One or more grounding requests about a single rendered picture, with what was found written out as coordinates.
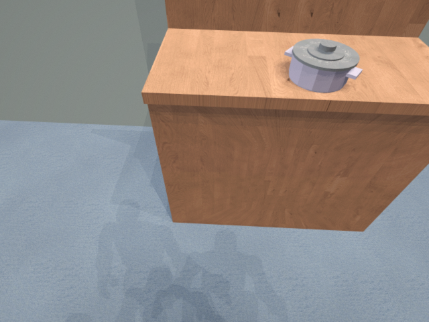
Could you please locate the table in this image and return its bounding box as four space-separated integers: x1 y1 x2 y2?
141 0 429 231

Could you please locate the pot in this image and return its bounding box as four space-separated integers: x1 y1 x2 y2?
284 46 363 93

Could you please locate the lid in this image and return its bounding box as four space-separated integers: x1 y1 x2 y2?
292 39 360 72

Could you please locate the knob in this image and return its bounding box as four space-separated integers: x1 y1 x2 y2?
319 40 337 52

